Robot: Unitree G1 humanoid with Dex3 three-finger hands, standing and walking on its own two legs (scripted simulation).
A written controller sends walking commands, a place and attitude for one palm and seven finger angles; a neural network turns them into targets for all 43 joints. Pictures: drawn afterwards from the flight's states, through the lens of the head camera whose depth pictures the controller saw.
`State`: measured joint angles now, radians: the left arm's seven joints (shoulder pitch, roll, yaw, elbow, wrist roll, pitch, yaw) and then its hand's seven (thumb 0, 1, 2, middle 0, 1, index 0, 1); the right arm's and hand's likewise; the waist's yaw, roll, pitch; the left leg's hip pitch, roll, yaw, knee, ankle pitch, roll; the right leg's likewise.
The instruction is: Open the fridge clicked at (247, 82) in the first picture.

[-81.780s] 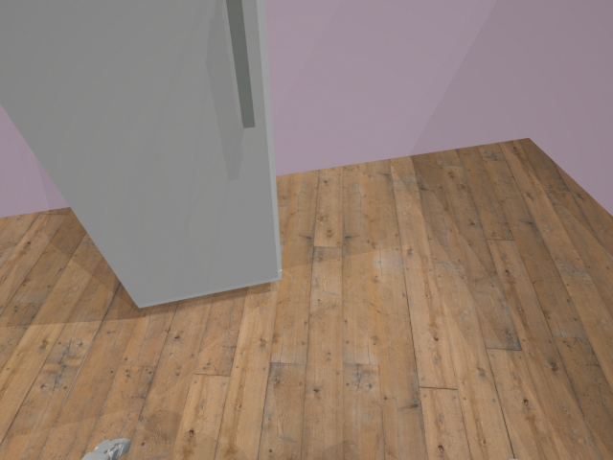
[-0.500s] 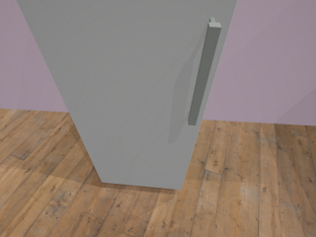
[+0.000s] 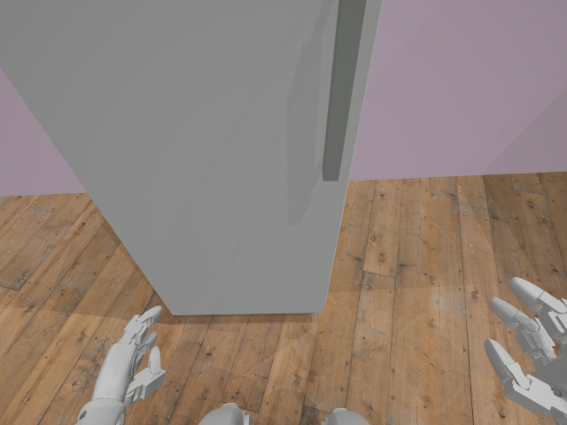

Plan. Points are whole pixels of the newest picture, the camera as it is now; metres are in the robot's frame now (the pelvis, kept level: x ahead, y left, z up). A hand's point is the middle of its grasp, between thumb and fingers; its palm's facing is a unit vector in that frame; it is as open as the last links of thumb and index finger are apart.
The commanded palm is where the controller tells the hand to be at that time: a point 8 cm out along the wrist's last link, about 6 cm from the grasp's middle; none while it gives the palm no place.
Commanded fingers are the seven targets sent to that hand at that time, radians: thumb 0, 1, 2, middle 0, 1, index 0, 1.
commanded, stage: raise the hand to about handle height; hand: right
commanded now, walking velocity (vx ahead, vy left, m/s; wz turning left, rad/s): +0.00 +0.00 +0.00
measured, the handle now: (339, 80) +0.50 -0.08 +0.23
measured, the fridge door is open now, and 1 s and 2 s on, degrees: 2 2 2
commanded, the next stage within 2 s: move the hooked fingers beside the handle in 1.60 s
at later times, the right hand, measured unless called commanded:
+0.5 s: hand (536, 284) +0.24 -0.26 +0.14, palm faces +0.04 +1.00 -0.07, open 12.0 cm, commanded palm +0.21 -0.32 +0.16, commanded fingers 0.00 0.29 -0.39 0.28 1.07 0.28 1.07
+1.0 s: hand out of the picture +0.29 -0.28 +0.24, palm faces +0.09 +0.99 -0.08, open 13.9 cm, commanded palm +0.26 -0.32 +0.24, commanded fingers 0.00 0.50 -0.30 0.30 1.20 0.30 1.20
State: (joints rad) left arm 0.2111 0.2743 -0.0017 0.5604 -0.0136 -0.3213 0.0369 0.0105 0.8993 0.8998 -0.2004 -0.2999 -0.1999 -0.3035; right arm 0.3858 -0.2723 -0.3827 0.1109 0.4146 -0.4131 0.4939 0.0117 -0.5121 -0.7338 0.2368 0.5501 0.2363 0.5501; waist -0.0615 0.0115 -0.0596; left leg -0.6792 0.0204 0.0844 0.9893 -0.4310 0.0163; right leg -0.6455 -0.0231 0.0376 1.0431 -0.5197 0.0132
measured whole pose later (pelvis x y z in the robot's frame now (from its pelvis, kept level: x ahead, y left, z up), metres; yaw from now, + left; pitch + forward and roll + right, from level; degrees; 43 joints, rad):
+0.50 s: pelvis +0.02 -0.01 +0.04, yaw +0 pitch +4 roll +2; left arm 0.27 0.27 -0.05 0.62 -0.04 -0.33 0.09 0.01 0.90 0.90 -0.20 -0.30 -0.20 -0.30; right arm 0.25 -0.36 -0.39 -0.01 0.38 -0.11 0.43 0.00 0.07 -0.49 0.27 0.92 0.27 0.92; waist -0.04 -0.05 -0.05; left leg -0.45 0.02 0.08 0.74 -0.35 0.00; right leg -0.43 -0.02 0.03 0.80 -0.44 0.00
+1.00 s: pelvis +0.03 +0.00 +0.06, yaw +0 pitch -2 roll +1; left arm 0.23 0.26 -0.09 0.63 -0.06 -0.30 0.11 0.01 0.90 0.90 -0.20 -0.30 -0.20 -0.30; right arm -0.08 -0.44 -0.47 0.07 0.36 0.11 0.44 -0.01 0.49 -0.31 0.31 1.19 0.31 1.19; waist -0.07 -0.06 -0.02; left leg -0.24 0.01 0.08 0.54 -0.27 0.01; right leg -0.20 -0.02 0.02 0.57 -0.34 0.01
